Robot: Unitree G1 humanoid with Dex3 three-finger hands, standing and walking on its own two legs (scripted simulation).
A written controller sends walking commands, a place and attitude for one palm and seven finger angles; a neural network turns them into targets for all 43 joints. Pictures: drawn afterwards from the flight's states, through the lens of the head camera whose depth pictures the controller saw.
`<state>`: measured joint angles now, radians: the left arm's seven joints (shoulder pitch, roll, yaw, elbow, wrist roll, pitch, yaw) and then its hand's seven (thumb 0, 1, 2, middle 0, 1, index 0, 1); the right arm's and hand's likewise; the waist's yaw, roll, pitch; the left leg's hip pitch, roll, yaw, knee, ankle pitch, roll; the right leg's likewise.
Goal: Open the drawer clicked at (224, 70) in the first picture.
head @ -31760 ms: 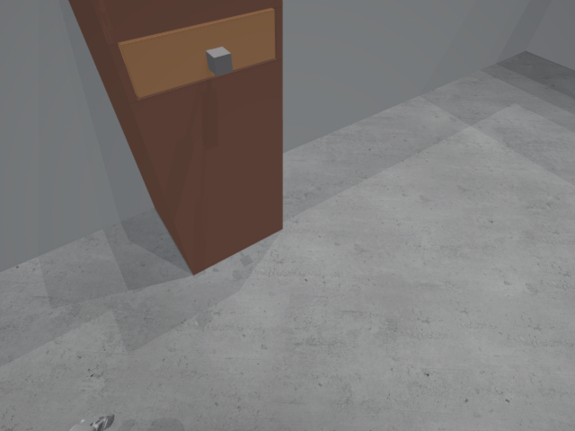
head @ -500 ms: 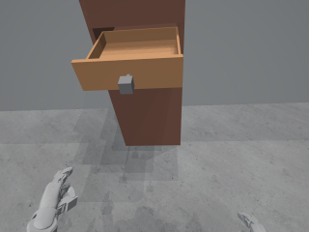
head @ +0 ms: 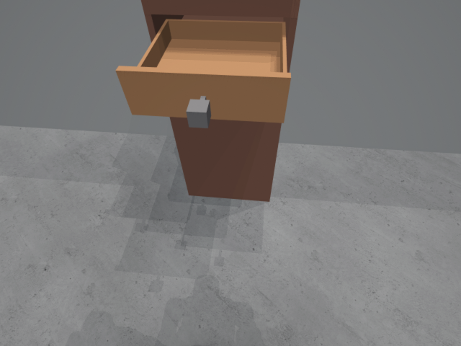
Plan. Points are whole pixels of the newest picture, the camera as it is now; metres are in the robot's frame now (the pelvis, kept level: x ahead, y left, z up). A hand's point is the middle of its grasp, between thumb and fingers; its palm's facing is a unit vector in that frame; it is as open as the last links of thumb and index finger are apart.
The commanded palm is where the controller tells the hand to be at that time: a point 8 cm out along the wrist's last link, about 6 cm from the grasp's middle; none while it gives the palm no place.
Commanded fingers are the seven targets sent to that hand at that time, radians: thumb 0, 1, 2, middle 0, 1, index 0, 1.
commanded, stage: let the arm hang, fingers relaxed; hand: left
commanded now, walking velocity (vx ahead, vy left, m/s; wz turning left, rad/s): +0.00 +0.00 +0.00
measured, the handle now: (200, 108) +0.58 +0.10 +0.08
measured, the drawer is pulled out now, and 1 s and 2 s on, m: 0.29 0.29 0.29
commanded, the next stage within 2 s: look to check the result in 0.42 s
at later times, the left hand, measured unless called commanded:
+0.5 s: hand out of the picture +0.02 +0.17 -0.17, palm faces +0.00 -0.98 -0.21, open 7.3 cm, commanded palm none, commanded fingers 0.00 0.90 0.90 -0.20 -0.30 -0.20 -0.30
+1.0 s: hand out of the picture +0.04 +0.18 -0.17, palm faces -0.01 -0.97 -0.23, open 7.4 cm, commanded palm none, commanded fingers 0.00 0.90 0.90 -0.20 -0.30 -0.20 -0.30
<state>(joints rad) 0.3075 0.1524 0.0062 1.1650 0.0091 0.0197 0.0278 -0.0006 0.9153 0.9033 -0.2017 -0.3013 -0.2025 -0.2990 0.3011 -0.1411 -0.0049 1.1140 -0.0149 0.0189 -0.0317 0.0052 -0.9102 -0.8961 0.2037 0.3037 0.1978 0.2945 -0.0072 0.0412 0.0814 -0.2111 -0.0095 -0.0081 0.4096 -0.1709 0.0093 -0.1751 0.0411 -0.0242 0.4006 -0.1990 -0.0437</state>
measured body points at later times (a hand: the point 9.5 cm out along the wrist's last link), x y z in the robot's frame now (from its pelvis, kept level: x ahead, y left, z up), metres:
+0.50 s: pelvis +0.01 +0.00 +0.00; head +0.02 -0.01 +0.45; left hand +0.02 +0.23 -0.15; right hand -0.01 -0.22 -0.17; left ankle +0.03 +0.11 -0.74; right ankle +0.01 -0.09 -0.74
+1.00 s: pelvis +0.02 +0.00 +0.00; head +0.04 -0.01 +0.45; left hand +0.04 +0.23 -0.15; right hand +0.03 -0.23 -0.16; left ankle +0.03 +0.11 -0.74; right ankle +0.01 -0.09 -0.74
